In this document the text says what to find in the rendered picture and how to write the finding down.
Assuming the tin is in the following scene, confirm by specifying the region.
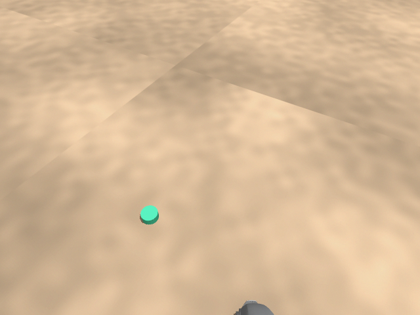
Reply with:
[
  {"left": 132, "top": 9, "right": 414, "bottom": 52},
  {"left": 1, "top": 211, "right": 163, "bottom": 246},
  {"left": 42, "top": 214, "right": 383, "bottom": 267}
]
[{"left": 140, "top": 205, "right": 159, "bottom": 224}]

